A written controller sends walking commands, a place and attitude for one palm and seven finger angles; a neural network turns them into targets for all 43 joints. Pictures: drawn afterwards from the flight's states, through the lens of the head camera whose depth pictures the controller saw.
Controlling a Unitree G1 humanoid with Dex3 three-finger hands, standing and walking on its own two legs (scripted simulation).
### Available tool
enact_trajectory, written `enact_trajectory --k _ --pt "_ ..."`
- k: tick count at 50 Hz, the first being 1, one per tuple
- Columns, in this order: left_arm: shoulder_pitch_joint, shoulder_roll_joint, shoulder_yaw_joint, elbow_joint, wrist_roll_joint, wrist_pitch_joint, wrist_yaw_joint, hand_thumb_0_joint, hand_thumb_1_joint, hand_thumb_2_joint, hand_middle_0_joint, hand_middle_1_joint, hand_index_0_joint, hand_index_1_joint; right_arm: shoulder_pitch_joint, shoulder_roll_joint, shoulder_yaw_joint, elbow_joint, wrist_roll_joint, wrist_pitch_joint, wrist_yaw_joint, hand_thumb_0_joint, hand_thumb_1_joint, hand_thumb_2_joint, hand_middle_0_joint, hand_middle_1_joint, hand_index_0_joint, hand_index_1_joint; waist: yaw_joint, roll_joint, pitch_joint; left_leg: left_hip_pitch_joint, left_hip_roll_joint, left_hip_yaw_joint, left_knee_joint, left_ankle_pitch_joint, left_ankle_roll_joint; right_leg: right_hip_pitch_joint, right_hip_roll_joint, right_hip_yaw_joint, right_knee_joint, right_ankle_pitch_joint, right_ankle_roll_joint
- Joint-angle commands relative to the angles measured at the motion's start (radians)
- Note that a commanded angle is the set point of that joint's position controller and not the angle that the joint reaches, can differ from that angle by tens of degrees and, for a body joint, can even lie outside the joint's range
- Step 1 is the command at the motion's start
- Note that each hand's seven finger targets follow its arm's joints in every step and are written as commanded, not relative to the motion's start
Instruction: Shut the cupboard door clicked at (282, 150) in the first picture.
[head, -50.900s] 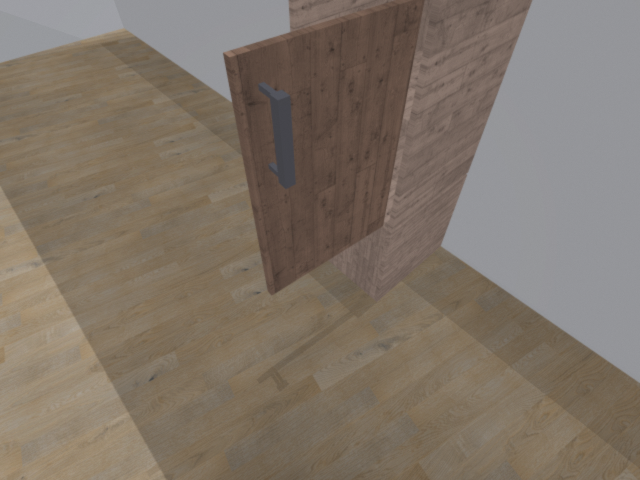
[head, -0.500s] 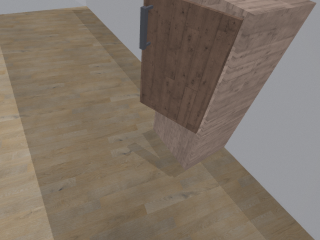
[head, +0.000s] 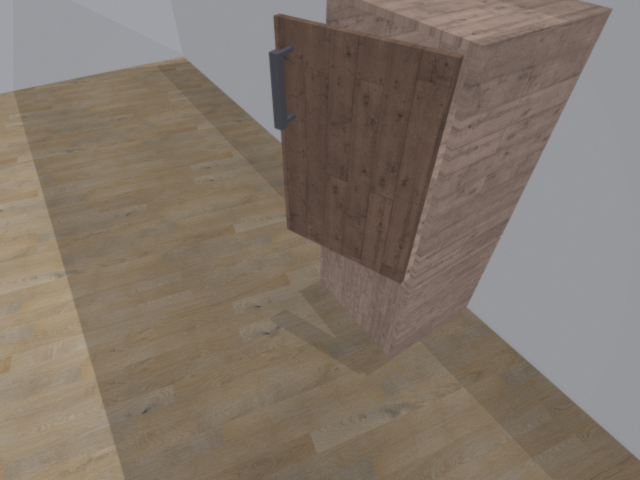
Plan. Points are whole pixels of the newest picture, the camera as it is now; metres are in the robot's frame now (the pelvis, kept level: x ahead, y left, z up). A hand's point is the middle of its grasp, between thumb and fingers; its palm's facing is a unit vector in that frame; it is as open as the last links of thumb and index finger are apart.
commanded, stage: let the arm hang, fingers relaxed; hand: left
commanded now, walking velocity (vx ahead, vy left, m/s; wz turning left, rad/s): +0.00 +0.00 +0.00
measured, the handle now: (284, 88) +0.84 +0.13 +0.11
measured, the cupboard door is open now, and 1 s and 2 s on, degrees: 22 22 22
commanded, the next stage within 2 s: look to check the result in 0.26 s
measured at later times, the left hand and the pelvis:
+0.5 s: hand out of the picture -0.05 +0.14 -0.18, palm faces +0.06 -0.99 -0.16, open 7.3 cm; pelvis +0.01 +0.00 +0.00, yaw +0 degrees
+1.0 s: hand out of the picture -0.03 +0.14 -0.18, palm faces +0.06 -0.99 -0.14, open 7.3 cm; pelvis +0.02 +0.00 +0.00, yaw +0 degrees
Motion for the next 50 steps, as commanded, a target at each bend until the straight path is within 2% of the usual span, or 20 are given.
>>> enact_trajectory --k 1,4,10,14,20,24,30,33,45,48,50 --pt "0.109 0.074 0.019 -0.004 0.004 -0.008 0.012 0.000 0.900 0.900 -0.200 -0.300 -0.200 -0.300 0.080 -0.079 -0.018 -0.015 0.001 -0.016 -0.007 0.000 -0.900 -0.900 0.200 0.300 0.200 0.300 -0.007 -0.016 0.143 0.011 0.106 -0.127 -0.084 -0.047 0.009 -0.152 -0.122 0.120 -0.127 -0.037 -0.030" --pt "0.103 0.069 0.021 -0.007 0.004 -0.006 0.013 0.000 0.900 0.900 -0.200 -0.300 -0.200 -0.300 0.085 -0.073 -0.017 -0.013 -0.001 -0.016 -0.009 0.000 -0.900 -0.900 0.200 0.300 0.200 0.300 -0.005 0.011 0.157 -0.007 0.108 -0.141 -0.101 -0.077 0.011 -0.148 -0.115 0.122 -0.120 -0.039 -0.030" --pt "0.096 0.072 0.024 -0.014 0.005 -0.008 0.013 0.000 0.900 0.900 -0.200 -0.300 -0.200 -0.300 0.091 -0.073 -0.018 -0.015 0.001 -0.016 -0.009 0.000 -0.900 -0.900 0.200 0.300 0.200 0.300 -0.003 -0.006 0.160 -0.004 0.107 -0.129 -0.089 -0.049 0.008 -0.141 -0.117 0.118 -0.128 -0.027 -0.030" --pt "0.086 0.070 0.025 -0.017 0.003 -0.007 0.012 0.000 0.900 0.900 -0.200 -0.300 -0.200 -0.300 0.089 -0.073 -0.018 -0.016 -0.001 -0.017 -0.009 0.000 -0.900 -0.900 0.200 0.300 0.200 0.300 -0.006 0.005 0.156 -0.001 0.106 -0.133 -0.091 -0.053 0.008 -0.135 -0.120 0.124 -0.129 -0.023 -0.030" --pt "0.085 0.079 0.023 -0.019 0.003 -0.012 0.013 0.000 0.900 0.900 -0.200 -0.300 -0.200 -0.300 0.086 -0.083 -0.018 -0.020 0.004 -0.019 -0.009 0.000 -0.900 -0.900 0.200 0.300 0.200 0.300 -0.006 -0.020 0.116 0.036 0.114 -0.120 -0.068 0.027 0.008 -0.110 -0.121 0.123 -0.130 0.033 -0.026" --pt "0.081 0.083 0.020 -0.016 0.001 -0.010 0.013 0.000 0.900 0.900 -0.200 -0.300 -0.200 -0.300 0.078 -0.087 -0.017 -0.015 0.003 -0.018 -0.009 0.000 -0.900 -0.900 0.200 0.300 0.200 0.300 -0.009 -0.012 0.138 0.037 0.113 -0.122 -0.074 0.012 0.006 -0.119 -0.124 0.123 -0.136 0.015 -0.024" --pt "0.088 0.091 0.019 -0.013 0.002 -0.011 0.013 0.000 0.900 0.900 -0.200 -0.300 -0.200 -0.300 0.067 -0.097 -0.017 -0.016 0.005 -0.019 -0.009 0.000 -0.900 -0.900 0.200 0.300 0.200 0.300 -0.006 -0.018 0.122 0.059 0.117 -0.119 -0.073 0.047 0.008 -0.106 -0.120 0.120 -0.135 0.049 -0.020" --pt "0.085 0.085 0.017 -0.011 0.002 -0.011 0.013 0.000 0.900 0.900 -0.200 -0.300 -0.200 -0.300 0.061 -0.098 -0.016 -0.014 0.004 -0.018 -0.009 0.000 -0.900 -0.900 0.200 0.300 0.200 0.300 -0.009 -0.018 0.141 0.053 0.117 -0.117 -0.081 0.024 0.007 -0.114 -0.122 0.125 -0.141 0.034 -0.019" --pt "0.082 0.091 0.019 -0.014 0.004 -0.013 0.013 0.000 0.900 0.900 -0.200 -0.300 -0.200 -0.300 0.045 -0.107 -0.019 -0.016 0.005 -0.022 -0.010 0.000 -0.900 -0.900 0.200 0.300 0.200 0.300 -0.005 -0.018 0.123 0.074 0.117 -0.119 -0.078 0.064 0.008 -0.096 -0.122 0.119 -0.140 0.067 -0.017" --pt "0.072 0.089 0.021 -0.018 0.002 -0.012 0.014 0.000 0.900 0.900 -0.200 -0.300 -0.200 -0.300 0.041 -0.102 -0.018 -0.015 0.003 -0.022 -0.009 0.000 -0.900 -0.900 0.200 0.300 0.200 0.300 -0.006 -0.019 0.125 0.056 0.112 -0.123 -0.071 0.077 0.008 -0.080 -0.128 0.109 -0.127 0.081 -0.014" --pt "0.069 0.110 0.034 -0.032 0.004 -0.007 0.016 0.000 0.900 0.900 -0.200 -0.300 -0.200 -0.300 0.037 -0.109 -0.023 -0.028 0.005 -0.018 -0.007 0.000 -0.900 -0.900 0.200 0.300 0.200 0.300 -0.001 -0.022 0.118 0.015 0.106 -0.129 -0.034 0.114 0.010 -0.057 -0.141 0.087 -0.090 0.103 -0.014"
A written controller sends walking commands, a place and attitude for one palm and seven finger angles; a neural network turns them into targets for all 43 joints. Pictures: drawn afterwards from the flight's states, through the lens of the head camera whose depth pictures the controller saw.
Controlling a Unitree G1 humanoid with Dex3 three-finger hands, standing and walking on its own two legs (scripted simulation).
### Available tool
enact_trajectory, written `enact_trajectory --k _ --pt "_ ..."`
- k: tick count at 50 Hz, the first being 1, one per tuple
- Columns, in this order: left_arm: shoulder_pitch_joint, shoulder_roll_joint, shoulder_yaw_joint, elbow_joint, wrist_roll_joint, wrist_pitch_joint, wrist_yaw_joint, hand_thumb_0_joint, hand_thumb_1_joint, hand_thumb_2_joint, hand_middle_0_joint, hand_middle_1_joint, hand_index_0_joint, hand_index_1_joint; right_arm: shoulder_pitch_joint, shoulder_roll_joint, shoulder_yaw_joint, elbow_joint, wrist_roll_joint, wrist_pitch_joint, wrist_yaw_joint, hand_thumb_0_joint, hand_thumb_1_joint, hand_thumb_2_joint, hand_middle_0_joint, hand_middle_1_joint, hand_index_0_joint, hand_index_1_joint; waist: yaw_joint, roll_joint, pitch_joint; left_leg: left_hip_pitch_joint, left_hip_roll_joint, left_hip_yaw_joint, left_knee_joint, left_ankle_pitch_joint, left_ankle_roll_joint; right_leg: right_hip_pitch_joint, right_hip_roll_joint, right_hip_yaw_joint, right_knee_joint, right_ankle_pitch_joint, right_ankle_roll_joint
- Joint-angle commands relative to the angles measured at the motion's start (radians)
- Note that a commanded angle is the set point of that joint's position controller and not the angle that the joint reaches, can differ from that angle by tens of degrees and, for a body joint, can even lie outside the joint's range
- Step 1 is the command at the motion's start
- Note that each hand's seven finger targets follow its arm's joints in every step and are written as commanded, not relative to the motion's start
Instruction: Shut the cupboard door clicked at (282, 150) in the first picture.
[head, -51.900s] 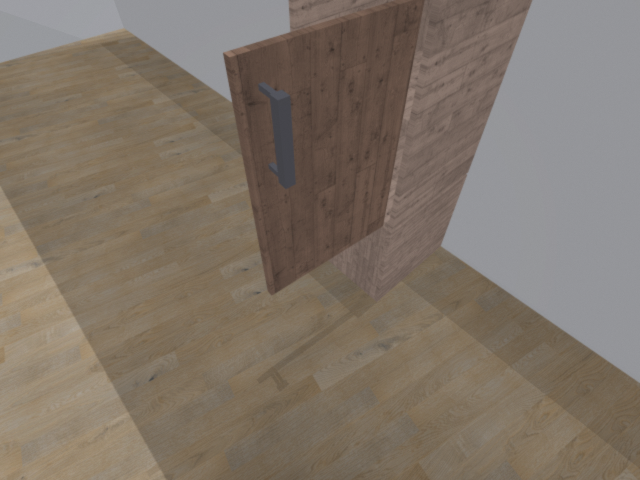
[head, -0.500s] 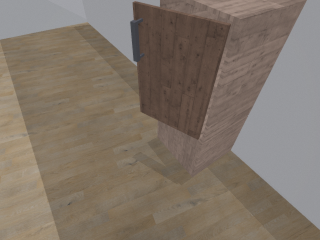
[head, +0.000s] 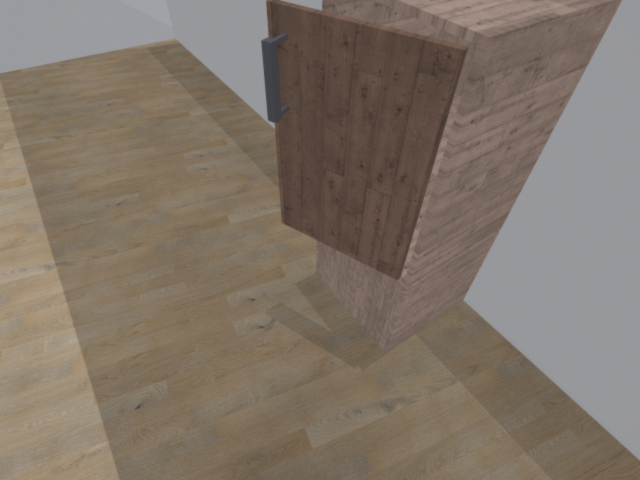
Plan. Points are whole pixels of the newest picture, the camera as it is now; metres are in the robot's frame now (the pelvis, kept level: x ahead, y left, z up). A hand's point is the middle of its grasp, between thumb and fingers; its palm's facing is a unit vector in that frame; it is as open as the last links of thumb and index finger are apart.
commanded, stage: walk to a spot facing it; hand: left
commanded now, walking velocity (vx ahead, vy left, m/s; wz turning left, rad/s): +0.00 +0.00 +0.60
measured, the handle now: (278, 79) +0.82 +0.14 +0.11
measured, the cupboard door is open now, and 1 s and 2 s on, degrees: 22 22 22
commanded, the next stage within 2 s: none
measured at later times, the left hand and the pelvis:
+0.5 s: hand out of the picture +0.02 +0.24 -0.17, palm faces +0.29 -0.93 -0.24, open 7.4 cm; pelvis -0.02 +0.02 -0.01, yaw +16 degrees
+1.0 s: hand out of the picture -0.10 +0.15 -0.17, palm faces +0.58 -0.77 -0.27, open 7.4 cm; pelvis +0.00 -0.04 -0.01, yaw +37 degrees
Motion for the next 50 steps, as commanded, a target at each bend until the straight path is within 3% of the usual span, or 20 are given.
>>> enact_trajectory --k 1,6,9,12,13,14,15,16,17,19,23,30,34,35,36,37,38,41,45,50 --pt "0.107 0.108 0.037 -0.026 0.005 0.005 0.012 0.000 0.900 0.900 -0.200 -0.300 -0.200 -0.300 0.067 -0.094 -0.024 -0.037 0.000 -0.003 0.000 0.000 -0.900 -0.900 0.200 0.300 0.200 0.300 0.002 -0.005 0.087 -0.043 0.105 -0.140 -0.007 0.139 0.016 -0.089 -0.150 0.075 -0.033 0.114 -0.018" --pt "0.055 0.160 0.074 -0.090 0.013 0.015 0.013 0.000 0.900 0.900 -0.200 -0.300 -0.200 -0.300 0.041 -0.101 -0.048 -0.093 -0.004 0.017 0.012 0.000 -0.900 -0.900 0.200 0.300 0.200 0.300 0.001 -0.091 0.067 -0.172 0.055 -0.091 0.191 0.062 -0.005 -0.078 -0.281 0.113 -0.021 0.128 -0.090" --pt "-0.002 0.188 0.088 -0.140 0.023 0.016 0.013 0.000 0.900 0.900 -0.200 -0.300 -0.200 -0.300 -0.017 -0.101 -0.066 -0.147 -0.009 0.030 0.023 0.000 -0.900 -0.900 0.200 0.300 0.200 0.300 -0.001 -0.125 0.098 -0.245 0.060 -0.020 0.430 -0.250 -0.038 -0.102 -0.405 0.126 -0.018 0.327 -0.171" --pt "-0.047 0.235 0.105 -0.178 0.024 0.017 0.009 0.000 0.900 0.900 -0.200 -0.300 -0.200 -0.300 0.000 -0.107 -0.068 -0.174 -0.007 0.027 0.036 0.000 -0.900 -0.900 0.200 0.300 0.200 0.300 -0.024 -0.045 0.072 -0.155 0.083 0.008 0.237 -0.150 -0.038 -0.092 -0.380 -0.005 0.182 0.512 -0.109" --pt "-0.040 0.235 0.107 -0.194 0.014 0.022 0.003 0.000 0.900 0.900 -0.200 -0.300 -0.200 -0.300 0.056 -0.142 -0.073 -0.174 -0.012 0.020 0.036 0.000 -0.900 -0.900 0.200 0.300 0.200 0.300 -0.043 0.077 0.022 -0.042 0.129 -0.100 0.103 0.199 0.014 -0.168 -0.291 -0.086 0.347 0.416 -0.020" --pt "-0.006 0.187 0.101 -0.220 0.002 0.027 0.001 0.000 0.900 0.900 -0.200 -0.300 -0.200 -0.300 0.093 -0.224 -0.085 -0.182 -0.024 0.012 0.028 0.000 -0.900 -0.900 0.200 0.300 0.200 0.300 -0.040 0.310 -0.020 0.055 0.311 -0.419 0.011 0.547 0.143 -0.317 -0.134 -0.133 0.552 0.016 0.067" --pt "-0.074 0.192 0.087 -0.249 0.010 0.034 0.009 0.000 0.900 0.900 -0.200 -0.300 -0.200 -0.300 0.126 -0.254 -0.089 -0.168 -0.021 0.018 0.023 0.000 -0.900 -0.900 0.200 0.300 0.200 0.300 -0.065 0.295 -0.035 0.039 0.376 -0.563 -0.113 0.432 0.200 -0.360 -0.068 -0.029 0.703 -0.392 0.055" --pt "-0.147 0.194 0.095 -0.267 0.015 0.047 0.009 0.000 0.900 0.900 -0.200 -0.300 -0.200 -0.300 0.123 -0.281 -0.099 -0.171 -0.024 0.018 0.017 0.000 -0.900 -0.900 0.200 0.300 0.200 0.300 -0.078 0.171 -0.024 -0.013 0.396 -0.605 -0.157 0.160 0.183 -0.408 -0.085 0.060 0.782 -0.346 0.048" --pt "-0.170 0.192 0.096 -0.275 0.019 0.048 0.005 0.000 0.900 0.900 -0.200 -0.300 -0.200 -0.300 0.069 -0.282 -0.098 -0.191 -0.027 0.020 0.016 0.000 -0.900 -0.900 0.200 0.300 0.200 0.300 -0.055 0.110 0.006 -0.070 0.371 -0.593 -0.185 -0.069 0.161 -0.433 -0.101 0.090 0.798 -0.261 0.055" --pt "-0.172 0.192 0.100 -0.278 0.025 0.042 -0.009 0.000 0.900 0.900 -0.200 -0.300 -0.200 -0.300 -0.013 -0.266 -0.094 -0.221 -0.025 0.011 0.014 0.000 -0.900 -0.900 0.200 0.300 0.200 0.300 -0.023 0.074 0.039 -0.118 0.287 -0.495 -0.203 -0.190 0.115 -0.452 -0.104 0.095 0.779 -0.117 0.075" --pt "-0.158 0.209 0.102 -0.292 0.026 0.044 -0.019 0.000 0.900 0.900 -0.200 -0.300 -0.200 -0.300 -0.044 -0.282 -0.104 -0.246 -0.020 0.009 0.018 0.000 -0.900 -0.900 0.200 0.300 0.200 0.300 -0.014 0.091 -0.040 -0.043 0.218 -0.430 -0.194 -0.148 0.098 -0.436 -0.075 0.077 0.671 -0.073 0.098" --pt "-0.192 0.236 0.092 -0.354 0.027 0.046 -0.021 0.000 0.900 0.900 -0.200 -0.300 -0.200 -0.300 -0.057 -0.325 -0.131 -0.282 -0.023 0.029 0.034 0.000 -0.900 -0.900 0.200 0.300 0.200 0.300 -0.031 0.186 -0.076 -0.005 0.176 -0.494 -0.167 -0.157 0.107 -0.368 -0.018 0.065 0.443 -0.140 0.106" --pt "-0.034 0.263 0.100 -0.326 0.017 0.048 -0.017 0.000 0.900 0.900 -0.200 -0.300 -0.200 -0.300 -0.140 -0.313 -0.140 -0.320 -0.020 0.046 0.039 0.000 -0.900 -0.900 0.200 0.300 0.200 0.300 0.038 0.180 -0.080 -0.210 0.092 -0.464 -0.137 -0.219 0.041 -0.048 0.028 0.025 0.101 -0.060 0.071" --pt "0.015 0.316 0.111 -0.323 0.025 0.038 -0.013 0.000 0.900 0.900 -0.200 -0.300 -0.200 -0.300 -0.144 -0.279 -0.139 -0.325 -0.010 0.050 0.044 0.000 -0.900 -0.900 0.200 0.300 0.200 0.300 0.058 0.081 -0.079 -0.311 0.021 -0.396 -0.010 -0.276 -0.008 0.057 -0.058 0.119 -0.076 -0.071 0.038" --pt "-0.006 0.398 0.129 -0.345 0.043 0.029 -0.005 0.000 0.900 0.900 -0.200 -0.300 -0.200 -0.300 -0.118 -0.197 -0.134 -0.341 0.001 0.051 0.048 0.000 -0.900 -0.900 0.200 0.300 0.200 0.300 0.047 -0.218 -0.050 -0.482 -0.123 -0.201 0.344 -0.363 -0.091 0.056 -0.365 0.493 -0.261 -0.315 -0.076" --pt "-0.166 0.401 0.109 -0.385 0.034 0.037 0.001 0.000 0.900 0.900 -0.200 -0.300 -0.200 -0.300 -0.116 -0.227 -0.140 -0.343 -0.019 0.048 0.050 0.000 -0.900 -0.900 0.200 0.300 0.200 0.300 0.000 -0.208 0.041 -0.475 -0.092 -0.163 0.656 -0.364 -0.088 -0.188 -0.524 0.547 -0.273 -0.282 -0.138" --pt "-0.267 0.374 0.111 -0.412 0.025 0.031 0.004 0.000 0.900 0.900 -0.200 -0.300 -0.200 -0.300 -0.071 -0.236 -0.140 -0.338 -0.027 0.058 0.058 0.000 -0.900 -0.900 0.200 0.300 0.200 0.300 -0.057 -0.110 0.015 -0.402 -0.040 -0.168 0.809 -0.304 -0.078 -0.275 -0.466 0.450 -0.225 -0.246 -0.142" --pt "-0.254 0.271 0.090 -0.384 0.026 0.004 0.001 0.000 0.900 0.900 -0.200 -0.300 -0.200 -0.300 -0.080 -0.215 -0.123 -0.326 -0.014 0.046 0.074 0.000 -0.900 -0.900 0.200 0.300 0.200 0.300 -0.061 -0.176 0.038 -0.420 0.019 -0.090 0.805 -0.221 -0.092 -0.136 -0.311 0.171 -0.050 0.293 -0.101" --pt "-0.053 0.317 0.107 -0.322 0.027 0.000 0.000 0.000 0.900 0.900 -0.200 -0.300 -0.200 -0.300 -0.211 -0.174 -0.095 -0.359 -0.002 0.041 0.077 0.000 -0.900 -0.900 0.200 0.300 0.200 0.300 0.033 -0.175 -0.019 -0.371 0.017 0.005 0.543 -0.286 -0.094 0.072 -0.330 0.082 0.074 0.728 -0.079" --pt "-0.016 0.337 0.122 -0.312 0.031 0.008 -0.003 0.000 0.900 0.900 -0.200 -0.300 -0.200 -0.300 -0.218 -0.170 -0.086 -0.351 0.006 0.032 0.076 0.000 -0.900 -0.900 0.200 0.300 0.200 0.300 0.039 -0.254 -0.053 -0.211 -0.002 0.071 0.274 -0.253 -0.069 0.084 -0.346 0.030 0.150 0.795 -0.054"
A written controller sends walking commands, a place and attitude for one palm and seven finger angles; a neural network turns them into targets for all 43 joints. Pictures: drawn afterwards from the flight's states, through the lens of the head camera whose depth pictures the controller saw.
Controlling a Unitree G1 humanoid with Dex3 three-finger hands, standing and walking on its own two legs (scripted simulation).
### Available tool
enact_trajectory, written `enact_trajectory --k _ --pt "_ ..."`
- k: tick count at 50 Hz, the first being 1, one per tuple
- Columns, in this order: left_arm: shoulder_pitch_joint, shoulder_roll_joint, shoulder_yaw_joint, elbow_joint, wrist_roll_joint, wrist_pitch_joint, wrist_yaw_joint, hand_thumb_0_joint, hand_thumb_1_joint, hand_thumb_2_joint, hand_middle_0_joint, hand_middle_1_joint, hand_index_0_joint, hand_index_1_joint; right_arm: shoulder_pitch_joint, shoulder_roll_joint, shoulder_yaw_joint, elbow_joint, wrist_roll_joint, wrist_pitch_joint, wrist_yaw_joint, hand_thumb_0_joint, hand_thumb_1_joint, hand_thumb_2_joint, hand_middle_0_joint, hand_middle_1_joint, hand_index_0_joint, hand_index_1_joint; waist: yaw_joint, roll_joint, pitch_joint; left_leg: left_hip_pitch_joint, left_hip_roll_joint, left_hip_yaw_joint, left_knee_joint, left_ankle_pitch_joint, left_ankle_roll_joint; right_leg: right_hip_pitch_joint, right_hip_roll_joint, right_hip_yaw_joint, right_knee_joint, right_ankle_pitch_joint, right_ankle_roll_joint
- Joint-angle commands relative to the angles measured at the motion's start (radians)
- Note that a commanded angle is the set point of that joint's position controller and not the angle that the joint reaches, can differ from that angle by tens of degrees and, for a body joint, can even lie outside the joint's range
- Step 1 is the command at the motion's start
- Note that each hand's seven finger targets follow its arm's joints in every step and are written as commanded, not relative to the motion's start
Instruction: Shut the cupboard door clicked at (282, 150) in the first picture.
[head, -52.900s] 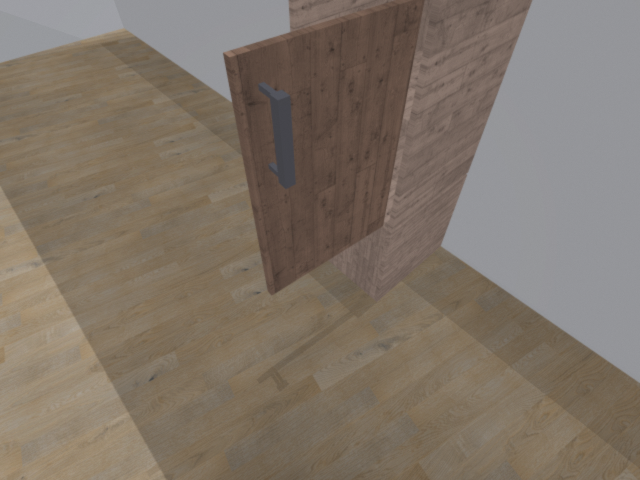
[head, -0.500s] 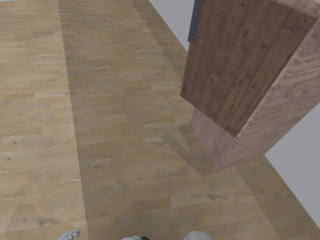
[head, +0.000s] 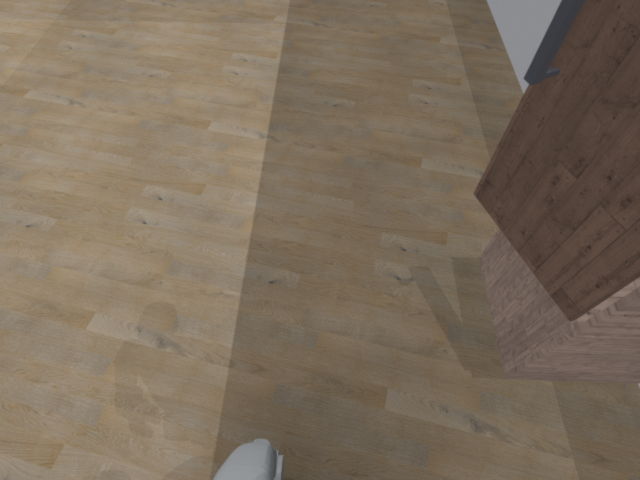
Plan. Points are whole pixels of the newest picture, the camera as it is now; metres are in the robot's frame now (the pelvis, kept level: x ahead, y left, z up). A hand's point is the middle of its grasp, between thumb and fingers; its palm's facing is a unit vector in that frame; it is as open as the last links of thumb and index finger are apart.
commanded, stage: walk to a spot facing it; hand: left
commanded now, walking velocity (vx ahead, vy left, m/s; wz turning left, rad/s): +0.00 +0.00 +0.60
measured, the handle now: (565, 33) +0.76 -0.36 +0.12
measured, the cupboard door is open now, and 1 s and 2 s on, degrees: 22 22 22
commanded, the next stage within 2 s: turn to face it in 1.62 s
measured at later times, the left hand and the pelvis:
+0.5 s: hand out of the picture +0.05 +0.21 -0.15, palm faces +0.31 -0.91 -0.29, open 7.3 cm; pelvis +0.02 -0.02 -0.01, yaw +18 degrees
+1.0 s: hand out of the picture +0.05 +0.28 -0.16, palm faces +0.56 -0.80 -0.20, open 7.4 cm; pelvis +0.09 +0.06 +0.01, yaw +35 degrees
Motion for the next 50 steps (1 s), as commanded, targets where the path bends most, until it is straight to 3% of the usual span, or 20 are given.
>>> enact_trajectory --k 1,2,3,4,5,7,9,17,18,20,22,24,31,35,36,37,38,40,43,50 --pt "0.073 0.226 0.071 -0.049 0.002 -0.015 0.016 0.000 0.900 0.900 -0.200 -0.300 -0.200 -0.300 -0.034 -0.050 -0.006 -0.097 0.007 -0.050 -0.002 0.000 -0.900 -0.900 0.200 0.300 0.200 0.300 0.018 -0.211 -0.188 0.093 -0.039 0.087 -0.272 0.098 0.025 0.173 -0.201 0.065 0.042 0.859 -0.090" --pt "0.067 0.217 0.069 -0.054 -0.006 -0.013 0.013 0.000 0.900 0.900 -0.200 -0.300 -0.200 -0.300 0.028 -0.076 -0.012 -0.077 0.002 -0.056 -0.003 0.000 -0.900 -0.900 0.200 0.300 0.200 0.300 -0.017 -0.157 -0.221 0.246 -0.034 0.073 -0.405 0.245 0.037 0.095 -0.181 0.023 0.148 0.784 -0.050" --pt "0.085 0.180 0.061 -0.074 -0.014 -0.009 0.007 0.000 0.900 0.900 -0.200 -0.300 -0.200 -0.300 0.081 -0.164 -0.033 -0.067 -0.008 -0.065 -0.007 0.000 -0.900 -0.900 0.200 0.300 0.200 0.300 -0.041 0.059 -0.293 0.470 0.147 -0.127 -0.433 0.570 0.108 -0.127 -0.109 -0.043 0.332 0.464 0.014" --pt "0.058 0.104 0.035 -0.116 -0.016 -0.009 0.003 0.000 0.900 0.900 -0.200 -0.300 -0.200 -0.300 0.156 -0.257 -0.059 -0.053 -0.006 -0.064 -0.017 0.000 -0.900 -0.900 0.200 0.300 0.200 0.300 -0.080 0.354 -0.331 0.598 0.413 -0.449 -0.424 1.104 0.281 -0.372 0.010 -0.023 0.542 -0.303 0.062" --pt "-0.025 0.125 0.028 -0.156 -0.007 0.005 0.015 0.000 0.900 0.900 -0.200 -0.300 -0.200 -0.300 0.204 -0.257 -0.053 -0.037 0.000 -0.052 -0.024 0.000 -0.900 -0.900 0.200 0.300 0.200 0.300 -0.101 0.178 -0.299 0.527 0.437 -0.393 -0.407 1.059 0.317 -0.376 -0.004 0.077 0.606 -0.317 0.046" --pt "-0.098 0.114 0.037 -0.131 -0.011 0.010 0.016 0.000 0.900 0.900 -0.200 -0.300 -0.200 -0.300 0.133 -0.199 -0.041 -0.047 -0.011 -0.059 -0.047 0.000 -0.900 -0.900 0.200 0.300 0.200 0.300 -0.088 0.260 -0.232 0.396 0.327 -0.351 -0.430 0.899 0.272 -0.385 -0.010 0.128 0.628 -0.212 0.050" --pt "-0.067 0.111 0.041 -0.111 -0.011 0.017 0.003 0.000 0.900 0.900 -0.200 -0.300 -0.200 -0.300 0.039 -0.171 -0.027 -0.074 -0.015 -0.061 -0.051 0.000 -0.900 -0.900 0.200 0.300 0.200 0.300 -0.036 0.206 -0.188 0.324 0.255 -0.288 -0.451 0.751 0.234 -0.349 0.010 0.116 0.567 -0.132 0.057" --pt "0.051 0.101 0.048 -0.089 -0.008 0.006 -0.008 0.000 0.900 0.900 -0.200 -0.300 -0.200 -0.300 -0.064 -0.174 -0.042 -0.115 -0.013 -0.046 -0.041 0.000 -0.900 -0.900 0.200 0.300 0.200 0.300 0.039 0.192 -0.157 0.061 0.153 -0.314 -0.425 0.405 0.173 -0.014 0.117 0.049 0.085 0.064 0.049" --pt "0.094 0.124 0.056 -0.082 -0.005 -0.005 -0.005 0.000 0.900 0.900 -0.200 -0.300 -0.200 -0.300 -0.071 -0.155 -0.042 -0.120 -0.006 -0.045 -0.037 0.000 -0.900 -0.900 0.200 0.300 0.200 0.300 0.065 0.126 -0.166 -0.006 0.105 -0.293 -0.356 0.317 0.140 0.084 0.091 0.067 -0.047 0.135 0.045" --pt "0.094 0.282 0.080 -0.110 0.017 -0.021 0.008 0.000 0.900 0.900 -0.200 -0.300 -0.200 -0.300 -0.044 -0.058 -0.035 -0.154 0.003 -0.046 -0.022 0.000 -0.900 -0.900 0.200 0.300 0.200 0.300 0.077 -0.288 -0.152 -0.198 -0.121 -0.093 0.141 -0.169 0.018 0.088 -0.352 0.568 -0.320 0.113 -0.129" --pt "-0.012 0.219 0.070 -0.133 0.009 -0.016 0.015 0.000 0.900 0.900 -0.200 -0.300 -0.200 -0.300 -0.033 -0.081 -0.048 -0.135 -0.010 -0.032 -0.016 0.000 -0.900 -0.900 0.200 0.300 0.200 0.300 0.023 -0.247 -0.123 -0.196 -0.038 -0.148 0.421 -0.102 0.030 -0.044 -0.314 0.519 -0.301 0.010 -0.178" --pt "-0.086 0.155 0.050 -0.141 0.007 -0.020 0.016 0.000 0.900 0.900 -0.200 -0.300 -0.200 -0.300 -0.012 -0.079 -0.042 -0.101 -0.011 -0.030 -0.002 0.000 -0.900 -0.900 0.200 0.300 0.200 0.300 -0.015 -0.157 -0.120 -0.157 0.001 -0.108 0.450 0.011 0.014 -0.053 -0.223 0.274 -0.231 0.181 -0.150" --pt "0.022 0.204 0.077 -0.074 0.010 -0.034 0.000 0.000 0.900 0.900 -0.200 -0.300 -0.200 -0.300 -0.079 -0.025 -0.014 -0.113 -0.003 -0.049 0.018 0.000 -0.900 -0.900 0.200 0.300 0.200 0.300 0.054 -0.155 -0.116 -0.062 0.027 0.046 -0.010 -0.055 0.022 0.075 -0.266 0.131 -0.258 0.075 -0.136" --pt "0.041 0.211 0.082 -0.043 -0.001 -0.034 -0.017 0.000 0.900 0.900 -0.200 -0.300 -0.200 -0.300 0.043 -0.036 -0.010 -0.077 -0.002 -0.080 0.011 0.000 -0.900 -0.900 0.200 0.300 0.200 0.300 0.010 -0.085 -0.178 0.222 -0.020 0.108 -0.377 0.065 0.049 0.018 -0.234 0.017 -0.075 0.101 -0.072" --pt "0.032 0.183 0.078 -0.052 -0.012 -0.029 -0.023 0.000 0.900 0.900 -0.200 -0.300 -0.200 -0.300 0.137 -0.098 -0.025 -0.054 -0.004 -0.090 0.005 0.000 -0.900 -0.900 0.200 0.300 0.200 0.300 -0.045 0.044 -0.224 0.430 0.042 -0.008 -0.492 0.108 0.089 -0.130 -0.183 -0.063 0.120 0.067 -0.016" --pt "0.006 0.098 0.059 -0.104 -0.017 -0.026 -0.037 0.000 0.900 0.900 -0.200 -0.300 -0.200 -0.300 0.239 -0.227 -0.057 -0.033 -0.023 -0.093 -0.007 0.000 -0.900 -0.900 0.200 0.300 0.200 0.300 -0.096 0.397 -0.229 0.606 0.339 -0.463 -0.543 0.186 0.229 -0.469 -0.018 -0.127 0.431 -0.254 0.060" --pt "-0.162 0.098 0.041 -0.172 -0.001 -0.027 -0.037 0.000 0.900 0.900 -0.200 -0.300 -0.200 -0.300 0.354 -0.254 -0.062 0.011 -0.023 -0.090 -0.022 0.000 -0.900 -0.900 0.200 0.300 0.200 0.300 -0.165 0.291 -0.187 0.596 0.421 -0.572 -0.584 0.271 0.323 -0.604 -0.002 -0.003 0.563 -0.296 0.036" --pt "-0.222 0.092 0.045 -0.165 0.002 -0.038 -0.032 0.000 0.900 0.900 -0.200 -0.300 -0.200 -0.300 0.309 -0.184 -0.031 0.003 -0.020 -0.109 -0.037 0.000 -0.900 -0.900 0.200 0.300 0.200 0.300 -0.117 0.243 -0.130 0.467 0.346 -0.498 -0.594 0.218 0.283 -0.603 -0.030 0.093 0.638 -0.139 0.024" --pt "-0.146 0.101 0.046 -0.096 -0.004 -0.035 -0.048 0.000 0.900 0.900 -0.200 -0.300 -0.200 -0.300 0.219 -0.133 -0.009 -0.008 -0.010 -0.136 -0.049 0.000 -0.900 -0.900 0.200 0.300 0.200 0.300 -0.048 0.165 -0.110 0.461 0.248 -0.309 -0.587 0.518 0.244 -0.553 -0.017 0.104 0.601 0.032 0.047" --pt "-0.215 0.075 0.031 -0.108 -0.009 -0.037 -0.057 0.000 0.900 0.900 -0.200 -0.300 -0.200 -0.300 0.245 -0.121 -0.008 0.040 -0.009 -0.144 -0.046 0.000 -0.900 -0.900 0.200 0.300 0.200 0.300 -0.044 0.151 -0.064 0.429 0.200 -0.229 -0.634 0.477 0.248 -0.461 0.019 0.075 0.267 0.166 0.055"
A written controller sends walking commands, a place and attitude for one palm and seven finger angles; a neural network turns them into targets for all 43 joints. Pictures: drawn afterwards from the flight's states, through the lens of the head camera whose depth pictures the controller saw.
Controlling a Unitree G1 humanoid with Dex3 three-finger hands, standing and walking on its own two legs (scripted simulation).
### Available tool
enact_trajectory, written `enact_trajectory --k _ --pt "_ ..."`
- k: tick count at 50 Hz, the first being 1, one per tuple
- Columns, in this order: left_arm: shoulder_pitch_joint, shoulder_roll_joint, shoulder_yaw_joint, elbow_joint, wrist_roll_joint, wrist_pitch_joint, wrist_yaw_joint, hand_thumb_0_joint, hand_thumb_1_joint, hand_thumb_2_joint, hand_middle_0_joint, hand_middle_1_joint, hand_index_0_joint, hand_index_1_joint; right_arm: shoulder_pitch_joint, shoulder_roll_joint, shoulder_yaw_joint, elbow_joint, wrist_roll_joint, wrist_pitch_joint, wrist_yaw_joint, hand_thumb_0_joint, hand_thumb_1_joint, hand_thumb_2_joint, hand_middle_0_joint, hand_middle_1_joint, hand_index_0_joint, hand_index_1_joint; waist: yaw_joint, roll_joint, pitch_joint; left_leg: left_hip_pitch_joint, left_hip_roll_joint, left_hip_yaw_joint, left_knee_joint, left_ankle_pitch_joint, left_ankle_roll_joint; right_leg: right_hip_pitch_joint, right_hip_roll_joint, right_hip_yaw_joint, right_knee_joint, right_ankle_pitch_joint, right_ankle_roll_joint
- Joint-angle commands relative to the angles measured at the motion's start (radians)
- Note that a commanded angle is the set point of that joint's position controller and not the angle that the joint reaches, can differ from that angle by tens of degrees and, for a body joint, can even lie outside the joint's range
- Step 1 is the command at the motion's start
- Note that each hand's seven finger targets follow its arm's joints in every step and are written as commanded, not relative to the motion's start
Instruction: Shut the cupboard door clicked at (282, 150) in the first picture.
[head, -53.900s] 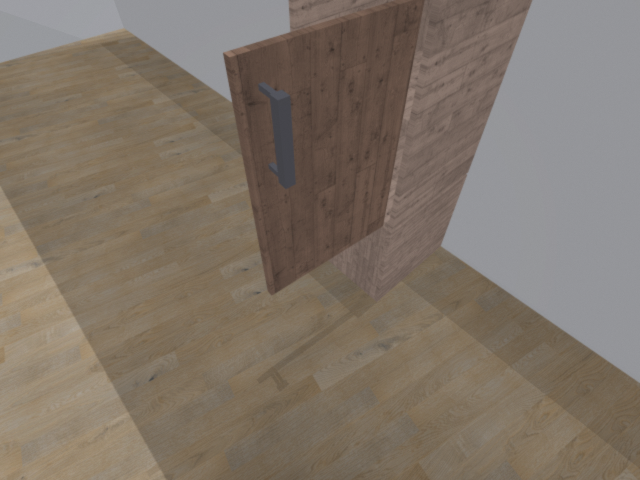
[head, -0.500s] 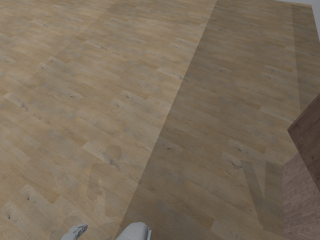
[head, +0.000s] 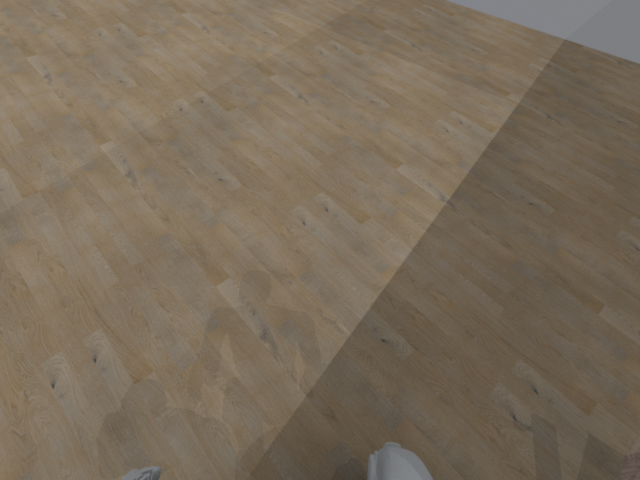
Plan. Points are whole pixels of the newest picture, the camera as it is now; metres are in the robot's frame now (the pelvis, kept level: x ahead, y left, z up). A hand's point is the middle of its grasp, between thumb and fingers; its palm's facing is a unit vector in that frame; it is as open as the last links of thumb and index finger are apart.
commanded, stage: walk to a spot facing it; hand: left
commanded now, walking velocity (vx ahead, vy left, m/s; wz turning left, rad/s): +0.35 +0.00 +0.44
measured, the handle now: out of the picture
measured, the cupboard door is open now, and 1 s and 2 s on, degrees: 22 22 22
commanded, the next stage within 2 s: turn to face it in 0.62 s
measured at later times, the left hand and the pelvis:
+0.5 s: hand (219, 470) +0.16 +0.14 -0.17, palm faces +0.35 -0.92 -0.20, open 7.2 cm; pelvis +0.19 -0.04 +0.00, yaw +18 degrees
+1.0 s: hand (177, 350) +0.32 +0.25 -0.17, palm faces +0.44 -0.88 -0.18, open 7.4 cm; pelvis +0.34 +0.05 +0.00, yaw +23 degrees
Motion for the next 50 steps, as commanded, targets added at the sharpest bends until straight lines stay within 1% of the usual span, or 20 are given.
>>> enact_trajectory --k 1,5,7,8,9,10,11,13,15,26,29,30,31,32,33,34,35,38,42,50 --pt "-0.141 0.037 0.004 -0.128 -0.003 -0.041 -0.005 0.000 0.900 0.900 -0.200 -0.300 -0.200 -0.300 0.053 -0.199 -0.057 -0.024 0.003 -0.021 -0.011 0.000 -0.900 -0.900 0.200 0.300 0.200 0.300 -0.030 0.160 0.017 0.045 0.235 -0.184 -0.151 0.319 0.160 -0.054 0.005 -0.001 -0.189 0.094 -0.004" --pt "-0.092 0.051 0.016 -0.128 -0.003 -0.050 -0.004 0.000 0.900 0.900 -0.200 -0.300 -0.200 -0.300 0.013 -0.213 -0.065 -0.014 -0.003 -0.017 -0.009 0.000 -0.900 -0.900 0.200 0.300 0.200 0.300 0.011 0.156 0.032 -0.052 0.241 -0.193 -0.111 0.288 0.142 0.162 0.051 -0.017 -0.319 0.097 -0.034" --pt "0.122 0.087 0.033 -0.064 0.002 -0.063 0.003 0.000 0.900 0.900 -0.200 -0.300 -0.200 -0.300 -0.028 -0.211 -0.065 -0.016 0.005 -0.015 -0.007 0.000 -0.900 -0.900 0.200 0.300 0.200 0.300 0.112 0.073 -0.040 -0.185 0.173 -0.151 0.109 0.324 0.100 0.492 0.080 -0.030 -0.409 0.119 -0.052" --pt "0.285 0.167 0.054 -0.020 0.013 -0.078 0.013 0.000 0.900 0.900 -0.200 -0.300 -0.200 -0.300 -0.009 -0.173 -0.062 -0.021 0.018 -0.020 0.003 0.000 -0.900 -0.900 0.200 0.300 0.200 0.300 0.174 -0.106 -0.146 -0.323 0.065 -0.072 0.398 0.185 0.055 0.737 -0.064 0.116 -0.517 -0.018 -0.091" --pt "0.383 0.263 0.074 -0.005 0.018 -0.076 0.026 0.000 0.900 0.900 -0.200 -0.300 -0.200 -0.300 0.052 -0.094 -0.049 -0.052 0.032 -0.024 0.001 0.000 -0.900 -0.900 0.200 0.300 0.200 0.300 0.178 -0.417 -0.271 -0.484 -0.099 -0.021 0.762 -0.292 0.017 0.843 -0.367 0.565 -0.692 -0.114 -0.174" --pt "0.287 0.232 0.065 -0.031 0.010 -0.067 0.037 0.000 0.900 0.900 -0.200 -0.300 -0.200 -0.300 0.034 -0.133 -0.062 -0.055 0.022 -0.009 0.005 0.000 -0.900 -0.900 0.200 0.300 0.200 0.300 0.132 -0.323 -0.185 -0.530 -0.019 -0.087 0.934 -0.270 0.031 0.686 -0.403 0.634 -0.785 -0.331 -0.200" --pt "0.174 0.180 0.054 -0.055 0.017 -0.062 0.041 0.000 0.900 0.900 -0.200 -0.300 -0.200 -0.300 0.002 -0.119 -0.063 -0.053 0.008 -0.006 0.011 0.000 -0.900 -0.900 0.200 0.300 0.200 0.300 0.094 -0.267 -0.117 -0.569 0.021 -0.075 1.022 -0.176 0.025 0.558 -0.371 0.586 -0.807 -0.483 -0.215" --pt "0.060 0.074 0.023 -0.071 0.015 -0.071 0.048 0.000 0.900 0.900 -0.200 -0.300 -0.200 -0.300 -0.067 -0.097 -0.059 -0.047 0.001 0.014 0.026 0.000 -0.900 -0.900 0.200 0.300 0.200 0.300 0.030 -0.100 -0.022 -0.513 0.094 -0.061 0.979 -0.038 0.004 0.326 -0.296 0.268 -0.787 -0.278 -0.173" --pt "0.067 0.046 0.018 -0.053 0.017 -0.085 0.047 0.000 0.900 0.900 -0.200 -0.300 -0.200 -0.300 -0.037 -0.064 -0.054 -0.036 0.002 0.030 0.037 0.000 -0.900 -0.900 0.200 0.300 0.200 0.300 0.000 -0.108 -0.051 -0.476 0.102 -0.026 0.893 0.002 -0.012 0.321 -0.244 0.083 -0.772 -0.081 -0.152" --pt "0.190 0.100 0.018 0.020 0.012 -0.096 0.042 0.000 0.900 0.900 -0.200 -0.300 -0.200 -0.300 -0.299 -0.064 -0.034 -0.157 0.005 0.027 0.070 0.000 -0.900 -0.900 0.200 0.300 0.200 0.300 0.043 -0.094 -0.017 -0.487 0.092 0.124 0.372 0.040 -0.011 0.550 -0.291 -0.163 -0.667 0.443 -0.162" --pt "0.171 0.142 0.024 0.012 0.008 -0.088 0.041 0.000 0.900 0.900 -0.200 -0.300 -0.200 -0.300 -0.240 -0.105 -0.042 -0.157 0.002 0.021 0.064 0.000 -0.900 -0.900 0.200 0.300 0.200 0.300 -0.006 -0.093 -0.056 -0.302 0.030 0.181 0.287 0.008 0.018 0.538 -0.296 -0.220 -0.506 0.627 -0.142" --pt "0.161 0.151 0.027 0.010 0.005 -0.082 0.040 0.000 0.900 0.900 -0.200 -0.300 -0.200 -0.300 -0.145 -0.143 -0.055 -0.135 -0.003 0.020 0.061 0.000 -0.900 -0.900 0.200 0.300 0.200 0.300 -0.057 -0.057 -0.106 -0.120 0.000 0.185 0.211 0.056 0.027 0.462 -0.266 -0.266 -0.334 0.604 -0.112" --pt "0.159 0.141 0.027 -0.011 -0.002 -0.077 0.033 0.000 0.900 0.900 -0.200 -0.300 -0.200 -0.300 -0.014 -0.234 -0.078 -0.106 -0.007 0.016 0.050 0.000 -0.900 -0.900 0.200 0.300 0.200 0.300 -0.125 0.090 -0.202 0.130 0.077 0.040 0.129 0.107 0.069 0.296 -0.208 -0.282 -0.065 0.388 -0.073" --pt "0.154 0.080 0.015 -0.066 -0.013 -0.069 0.018 0.000 0.900 0.900 -0.200 -0.300 -0.200 -0.300 0.076 -0.374 -0.111 -0.100 -0.014 0.010 0.036 0.000 -0.900 -0.900 0.200 0.300 0.200 0.300 -0.143 0.379 -0.269 0.320 0.397 -0.472 0.032 0.321 0.217 -0.059 -0.018 -0.234 0.271 -0.343 -0.006" --pt "0.048 0.108 0.007 -0.123 -0.006 -0.061 0.027 0.000 0.900 0.900 -0.200 -0.300 -0.200 -0.300 0.118 -0.406 -0.109 -0.086 0.004 0.020 0.021 0.000 -0.900 -0.900 0.200 0.300 0.200 0.300 -0.161 0.184 -0.266 0.285 0.468 -0.569 -0.018 0.383 0.272 -0.136 -0.006 -0.046 0.349 -0.365 -0.028" --pt "0.055 0.079 0.017 -0.123 -0.004 -0.062 0.039 0.000 0.900 0.900 -0.200 -0.300 -0.200 -0.300 0.051 -0.380 -0.098 -0.109 0.001 0.014 0.011 0.000 -0.900 -0.900 0.200 0.300 0.200 0.300 -0.106 0.116 -0.256 0.158 0.451 -0.503 -0.036 0.190 0.245 -0.115 -0.018 -0.009 0.378 -0.319 -0.032" --pt "0.058 0.077 0.013 -0.105 0.001 -0.054 0.039 0.000 0.900 0.900 -0.200 -0.300 -0.200 -0.300 -0.049 -0.334 -0.088 -0.148 0.004 0.010 0.005 0.000 -0.900 -0.900 0.200 0.300 0.200 0.300 -0.072 0.169 -0.201 0.038 0.402 -0.455 -0.070 0.052 0.213 -0.117 -0.049 0.021 0.360 -0.250 -0.027" --pt "0.169 0.033 0.006 -0.016 0.017 -0.027 0.028 0.000 0.900 0.900 -0.200 -0.300 -0.200 -0.300 -0.165 -0.199 -0.038 -0.158 0.002 -0.007 -0.008 0.000 -0.900 -0.900 0.200 0.300 0.200 0.300 0.018 0.139 -0.117 -0.137 0.280 -0.226 -0.109 0.203 0.142 0.001 -0.047 0.030 0.244 -0.072 -0.017" --pt "0.187 -0.007 -0.023 0.028 0.007 -0.009 0.039 0.000 0.900 0.900 -0.200 -0.300 -0.200 -0.300 -0.122 -0.148 -0.021 -0.092 0.009 -0.013 -0.021 0.000 -0.900 -0.900 0.200 0.300 0.200 0.300 0.038 0.109 -0.161 -0.084 0.261 -0.096 -0.092 0.460 0.140 0.099 -0.004 0.037 0.041 -0.020 -0.016" --pt "0.078 -0.003 -0.012 0.002 0.006 0.005 0.030 0.000 0.900 0.900 -0.200 -0.300 -0.200 -0.300 -0.099 -0.168 -0.043 -0.036 0.002 0.025 -0.028 0.000 -0.900 -0.900 0.200 0.300 0.200 0.300 0.018 0.152 -0.041 -0.097 0.322 0.009 -0.013 0.487 0.126 0.236 0.069 -0.018 -0.263 -0.017 -0.042"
